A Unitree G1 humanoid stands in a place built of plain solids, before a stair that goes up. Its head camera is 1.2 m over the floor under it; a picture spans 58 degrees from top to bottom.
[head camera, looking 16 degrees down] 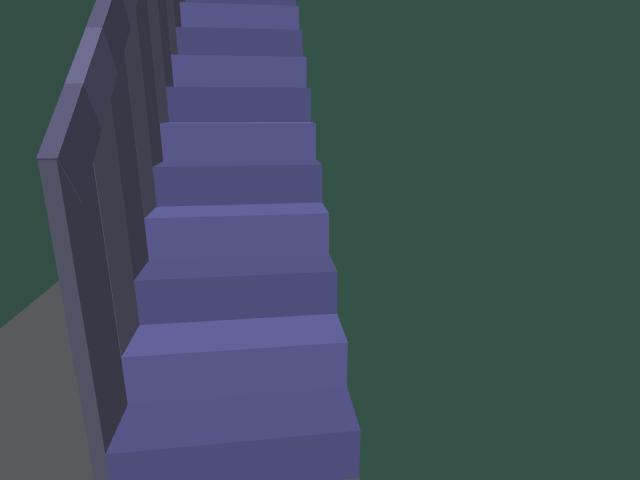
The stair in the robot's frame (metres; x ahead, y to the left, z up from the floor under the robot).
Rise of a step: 0.19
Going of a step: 0.24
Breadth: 0.81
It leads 8 degrees to the left of straight ahead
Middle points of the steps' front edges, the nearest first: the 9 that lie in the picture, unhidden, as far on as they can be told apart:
1.16 0.26 0.20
1.40 0.30 0.39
1.63 0.33 0.58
1.87 0.36 0.78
2.11 0.39 0.97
2.35 0.42 1.16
2.59 0.45 1.36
2.82 0.48 1.55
3.06 0.52 1.74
